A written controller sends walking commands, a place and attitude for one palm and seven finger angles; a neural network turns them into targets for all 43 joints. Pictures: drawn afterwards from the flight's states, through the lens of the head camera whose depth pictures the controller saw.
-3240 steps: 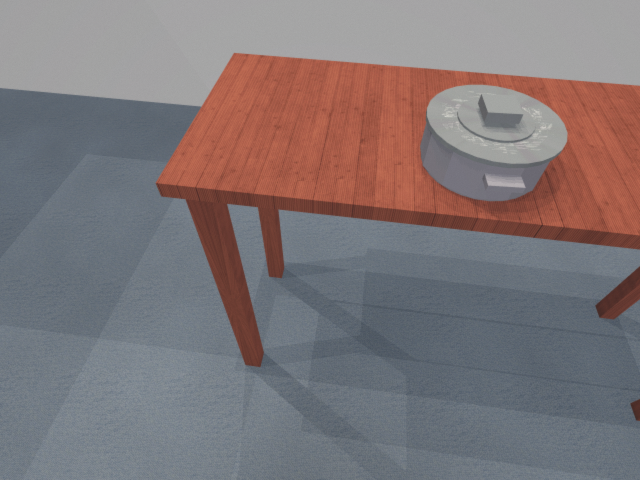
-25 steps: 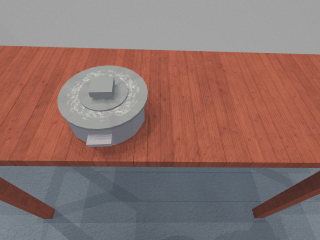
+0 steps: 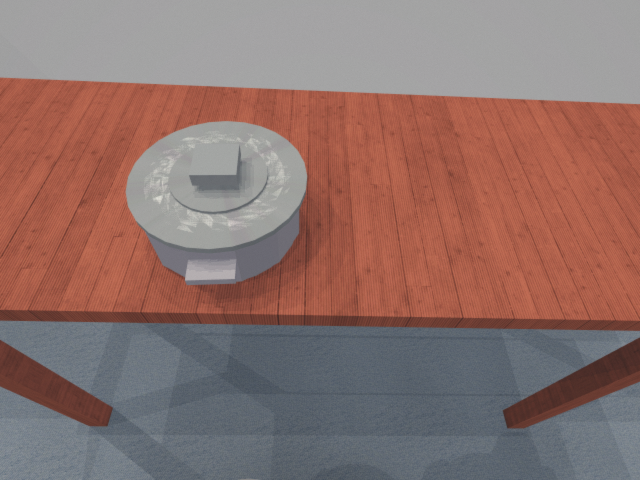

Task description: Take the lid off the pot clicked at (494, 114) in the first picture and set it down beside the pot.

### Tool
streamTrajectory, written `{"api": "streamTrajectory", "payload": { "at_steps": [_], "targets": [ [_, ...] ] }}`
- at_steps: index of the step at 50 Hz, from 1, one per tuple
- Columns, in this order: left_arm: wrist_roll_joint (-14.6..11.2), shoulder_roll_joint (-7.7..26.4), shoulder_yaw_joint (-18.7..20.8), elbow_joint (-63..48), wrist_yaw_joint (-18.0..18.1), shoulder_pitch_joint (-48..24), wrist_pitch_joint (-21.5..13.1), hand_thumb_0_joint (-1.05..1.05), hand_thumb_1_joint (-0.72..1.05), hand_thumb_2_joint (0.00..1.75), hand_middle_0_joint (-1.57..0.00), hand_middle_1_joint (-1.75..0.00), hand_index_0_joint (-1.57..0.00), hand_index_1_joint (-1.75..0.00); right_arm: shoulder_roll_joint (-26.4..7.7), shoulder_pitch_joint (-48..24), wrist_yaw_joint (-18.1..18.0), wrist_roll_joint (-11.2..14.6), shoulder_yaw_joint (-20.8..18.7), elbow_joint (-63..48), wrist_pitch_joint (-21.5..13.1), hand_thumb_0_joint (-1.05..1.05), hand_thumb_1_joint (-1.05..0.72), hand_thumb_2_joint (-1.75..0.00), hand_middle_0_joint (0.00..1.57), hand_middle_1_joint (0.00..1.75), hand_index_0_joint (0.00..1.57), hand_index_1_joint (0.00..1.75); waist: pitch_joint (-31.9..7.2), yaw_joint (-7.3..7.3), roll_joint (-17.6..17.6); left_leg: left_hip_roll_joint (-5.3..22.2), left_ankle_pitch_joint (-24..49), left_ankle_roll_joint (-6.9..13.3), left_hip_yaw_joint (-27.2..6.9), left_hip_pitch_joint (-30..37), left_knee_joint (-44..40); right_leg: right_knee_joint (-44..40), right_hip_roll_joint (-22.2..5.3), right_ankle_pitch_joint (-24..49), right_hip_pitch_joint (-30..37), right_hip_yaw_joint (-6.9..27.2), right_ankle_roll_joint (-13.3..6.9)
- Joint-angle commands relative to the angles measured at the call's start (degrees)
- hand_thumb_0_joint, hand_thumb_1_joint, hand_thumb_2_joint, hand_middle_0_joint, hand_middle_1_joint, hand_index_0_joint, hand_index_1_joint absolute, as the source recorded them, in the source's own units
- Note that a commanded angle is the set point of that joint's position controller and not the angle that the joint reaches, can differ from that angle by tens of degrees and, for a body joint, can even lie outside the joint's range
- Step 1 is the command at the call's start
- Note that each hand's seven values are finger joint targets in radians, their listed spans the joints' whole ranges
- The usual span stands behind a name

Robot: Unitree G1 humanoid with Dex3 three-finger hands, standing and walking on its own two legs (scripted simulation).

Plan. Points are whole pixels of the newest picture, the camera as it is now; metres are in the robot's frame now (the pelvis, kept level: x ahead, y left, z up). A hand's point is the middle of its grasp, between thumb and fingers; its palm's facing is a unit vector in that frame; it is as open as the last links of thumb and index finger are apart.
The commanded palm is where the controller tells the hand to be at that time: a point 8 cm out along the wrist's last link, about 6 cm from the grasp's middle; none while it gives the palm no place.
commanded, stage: come to a stop and stand still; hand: left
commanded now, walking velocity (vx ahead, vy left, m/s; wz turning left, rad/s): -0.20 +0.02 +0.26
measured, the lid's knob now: (216, 164) +0.42 +0.16 +0.15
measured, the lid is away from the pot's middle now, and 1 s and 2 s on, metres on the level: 0.00 0.00 0.00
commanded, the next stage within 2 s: look again from close up in 1.50 s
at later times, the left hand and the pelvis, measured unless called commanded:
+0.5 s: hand out of the picture -0.01 +0.19 -0.18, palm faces +0.04 -0.98 -0.19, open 7.4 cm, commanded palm none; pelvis -0.02 +0.01 -0.01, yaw +2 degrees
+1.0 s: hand out of the picture +0.01 +0.22 -0.18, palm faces +0.06 -0.97 -0.23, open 7.4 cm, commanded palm none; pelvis -0.03 +0.03 -0.01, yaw +2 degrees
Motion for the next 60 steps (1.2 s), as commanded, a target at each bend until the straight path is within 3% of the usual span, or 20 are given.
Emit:
{"api": "streamTrajectory", "payload": {
  "at_steps": [1, 5, 10, 13, 16, 19, 21, 23, 24, 25, 26, 27, 29, 30, 32, 34, 36, 40, 47, 60],
  "targets": [
    [0.4, 7.6, 2.1, -3.8, 0.5, 4.1, -0.6, 0.00, 0.90, 0.90, -0.20, -0.30, -0.20, -0.30, -8.4, 3.0, -0.6, -0.2, -1.9, -4.5, -0.3, 0.00, -0.90, -0.90, 0.20, 0.30, 0.20, 0.30, -6.5, 0.23, 4.5, 7.2, 34.1, 3.2, -7.1, 8.4, -0.9, 1.9, -4.2, 23.5, -5.2, 0.8, -2.1],
    [0.6, 7.6, 2.5, -5.5, 0.5, 4.2, 0.0, 0.00, 0.90, 0.90, -0.20, -0.30, -0.20, -0.30, -9.3, 2.0, -0.4, -0.5, -2.6, -7.3, 0.5, 0.00, -0.90, -0.90, 0.20, 0.30, 0.20, 0.30, -8.7, 0.67, 5.0, 8.9, 32.9, 4.9, -9.8, 6.1, -0.9, 5.0, -2.8, 16.9, -5.4, -1.1, -1.8],
    [1.0, 7.5, 1.9, -6.0, 0.1, 3.8, -0.2, 0.00, 0.90, 0.90, -0.20, -0.30, -0.20, -0.30, -7.0, 1.1, 0.5, -0.9, -2.4, -8.2, 0.7, 0.00, -0.90, -0.90, 0.20, 0.30, 0.20, 0.30, -8.3, 0.35, -2.0, 3.4, -1.9, 1.9, -6.2, 0.3, 0.9, -3.5, -5.9, 3.9, -5.9, 4.5, -4.5],
    [1.1, 9.2, 1.7, -6.5, -0.4, 0.3, -0.2, 0.00, 0.90, 0.90, -0.20, -0.30, -0.20, -0.30, -6.2, 2.3, 1.2, -1.5, -2.1, -7.1, 1.2, 0.00, -0.90, -0.90, 0.20, 0.30, 0.20, 0.30, -1.8, -1.31, -6.0, 0.8, -9.4, -0.2, -2.3, 0.5, 6.3, -10.8, -8.7, -13.5, -15.2, 8.9, -7.1],
    [1.2, 9.2, 1.7, -6.8, -0.9, -0.7, -0.2, 0.00, 0.90, 0.90, -0.20, -0.30, -0.20, -0.30, -6.6, 5.2, 1.4, -1.8, -2.0, -6.0, 0.6, 0.00, -0.90, -0.90, 0.20, 0.30, 0.20, 0.30, 1.7, -2.08, -0.2, 1.6, -12.3, 1.0, -4.2, -1.2, 2.1, -7.2, -5.0, -15.5, -16.6, 5.5, -6.0],
    [0.9, 6.6, 1.2, -5.8, -1.1, 2.1, -0.5, 0.00, 0.90, 0.90, -0.20, -0.30, -0.20, -0.30, -8.3, 6.2, 1.3, -1.6, -1.8, -5.4, -0.4, 0.00, -0.90, -0.90, 0.20, 0.30, 0.20, 0.30, 3.9, -0.83, 8.2, 6.1, -15.7, 3.3, -12.4, -4.6, -10.1, 1.1, 0.1, -6.8, -13.5, -1.1, -3.8],
    [0.9, 5.3, 0.8, -4.5, -1.1, 5.1, -0.6, 0.00, 0.90, 0.90, -0.20, -0.30, -0.20, -0.30, -9.7, 5.0, 1.1, -1.4, -2.1, -5.7, -0.6, 0.00, -0.90, -0.90, 0.20, 0.30, 0.20, 0.30, 3.4, 0.92, 9.9, 8.5, -17.2, 4.9, -16.7, -7.3, -14.7, 3.1, 1.3, -3.5, -9.4, -2.9, -2.9],
    [0.9, 4.7, 0.6, -3.0, -0.9, 7.3, -0.8, 0.00, 0.90, 0.90, -0.20, -0.30, -0.20, -0.30, -8.7, 4.1, 0.8, -1.1, -1.9, -5.4, -0.8, 0.00, -0.90, -0.90, 0.20, 0.30, 0.20, 0.30, 2.0, 1.79, 9.4, 7.4, -12.9, 4.8, -14.9, -6.1, -13.5, 1.1, 0.1, -0.2, -7.5, -2.1, -2.8],
    [1.3, 6.3, 0.4, 0.6, 1.1, 13.4, -3.0, 0.00, 0.90, 0.90, -0.20, -0.30, -0.20, -0.30, -9.3, -3.5, 0.5, -0.8, -1.1, -7.8, -0.9, 0.00, -0.90, -0.90, 0.20, 0.30, 0.20, 0.30, 0.5, 4.34, 2.7, 2.0, 3.3, 1.7, -5.2, -4.8, 5.7, -7.4, -4.0, 18.0, -7.0, 4.2, -2.6],
    [0.7, 9.3, 1.3, -0.2, 0.9, 10.9, -3.1, 0.00, 0.90, 0.90, -0.20, -0.30, -0.20, -0.30, -4.6, -0.2, 0.8, -0.8, -1.0, -9.5, -0.9, 0.00, -0.90, -0.90, 0.20, 0.30, 0.20, 0.30, -6.4, 1.63, 2.5, 0.4, 4.8, -0.2, -3.4, -3.2, 8.8, -4.8, -10.9, 37.4, -2.2, 10.9, -5.7],
    [0.0, 10.6, 1.4, -1.3, 0.7, 7.0, -3.7, 0.00, 0.90, 0.90, -0.20, -0.30, -0.20, -0.30, -3.2, 2.8, 0.7, -1.3, -0.5, -9.1, -1.0, 0.00, -0.90, -0.90, 0.20, 0.30, 0.20, 0.30, -10.9, -0.75, -0.1, 0.1, 3.7, 0.2, -2.9, -1.7, 6.2, -1.4, -11.9, 42.2, 0.7, 9.0, -6.8],
    [0.0, 9.6, 1.5, -1.9, 0.9, 3.7, -3.9, 0.00, 0.90, 0.90, -0.20, -0.30, -0.20, -0.30, -5.1, 5.1, 0.6, -1.3, -0.8, -7.6, -1.4, 0.00, -0.90, -0.90, 0.20, 0.30, 0.20, 0.30, -13.6, -1.94, -1.6, 1.4, 9.5, 1.2, -3.6, 2.1, 3.3, 2.9, -8.7, 42.2, 1.3, 3.7, -5.9],
    [0.2, 7.1, 1.3, -2.4, 1.3, 5.1, -3.6, 0.00, 0.90, 0.90, -0.20, -0.30, -0.20, -0.30, -8.3, 7.8, 0.5, -0.9, -1.7, -5.8, -1.9, 0.00, -0.90, -0.90, 0.20, 0.30, 0.20, 0.30, -16.6, -1.66, 0.3, 4.8, 27.0, 3.4, -6.6, 7.4, 4.7, 6.8, -4.5, 33.8, -0.5, -0.2, -3.9],
    [0.1, 6.9, 1.2, -2.3, 1.1, 5.5, -3.0, 0.00, 0.90, 0.90, -0.20, -0.30, -0.20, -0.30, -9.1, 7.0, 0.3, -0.8, -1.9, -5.8, -1.8, 0.00, -0.90, -0.90, 0.20, 0.30, 0.20, 0.30, -15.7, -0.73, 4.9, 5.9, 30.3, 4.3, -8.5, 9.5, 4.2, 6.8, -3.2, 24.8, -3.0, -1.0, -3.5],
    [0.2, 5.1, 1.2, -1.3, 1.2, 7.6, -2.6, 0.00, 0.90, 0.90, -0.20, -0.30, -0.20, -0.30, -9.2, 5.5, -0.1, -0.7, -2.0, -5.3, -1.5, 0.00, -0.90, -0.90, 0.20, 0.30, 0.20, 0.30, -11.0, 0.14, 7.2, 7.3, 35.5, 5.4, -10.5, 7.4, 3.7, 4.7, -1.7, 15.5, -5.2, -1.1, -3.3],
    [0.4, 5.1, 1.1, -0.7, 1.2, 8.0, -2.2, 0.00, 0.90, 0.90, -0.20, -0.30, -0.20, -0.30, -7.8, 3.6, -0.1, -0.7, -1.6, -5.5, -1.1, 0.00, -0.90, -0.90, 0.20, 0.30, 0.20, 0.30, -5.1, 0.43, 3.6, 5.2, 26.2, 3.9, -8.1, 1.9, 4.0, 1.3, -3.0, 16.2, -5.2, 0.4, -3.9],
    [0.6, 6.6, 1.5, -1.3, 1.0, 6.3, -1.9, 0.00, 0.90, 0.90, -0.20, -0.30, -0.20, -0.30, -7.6, 3.2, 0.1, -0.9, -1.6, -5.8, -0.9, 0.00, -0.90, -0.90, 0.20, 0.30, 0.20, 0.30, -3.7, -0.12, 2.1, 3.7, 19.8, 2.6, -6.6, 0.9, 3.7, 1.3, -4.1, 19.2, -5.6, 1.0, -4.4],
    [0.5, 6.7, 1.4, -2.3, 0.8, 5.5, -1.1, 0.00, 0.90, 0.90, -0.20, -0.30, -0.20, -0.30, -8.6, 2.5, 0.2, -0.9, -1.8, -5.5, -1.1, 0.00, -0.90, -0.90, 0.20, 0.30, 0.20, 0.30, -4.5, 0.33, 5.4, 5.2, 18.3, 3.4, -8.8, 2.7, -0.4, 2.1, -2.2, 10.5, -6.1, -0.7, -3.0],
    [0.9, 7.1, 1.5, -3.1, 0.3, 4.2, -0.7, 0.00, 0.90, 0.90, -0.20, -0.30, -0.20, -0.30, -8.9, 0.0, 0.6, -1.0, -1.8, -6.5, -0.7, 0.00, -0.90, -0.90, 0.20, 0.30, 0.20, 0.30, -2.2, 0.37, 4.1, 4.6, 3.4, 3.2, -9.6, 0.0, -5.4, -0.2, -2.2, 4.0, -7.5, -0.2, -2.7],
    [0.8, 7.8, 1.3, -2.2, -0.1, 6.0, -1.1, 0.00, 0.90, 0.90, -0.20, -0.30, -0.20, -0.30, -8.0, 0.5, 0.8, -0.6, -1.6, -5.6, -1.1, 0.00, -0.90, -0.90, 0.20, 0.30, 0.20, 0.30, -5.0, 0.69, 1.5, 4.0, 5.0, 2.8, -8.1, 2.8, -5.4, -2.6, -3.8, 7.7, -6.3, 1.3, -2.6]
  ]
}}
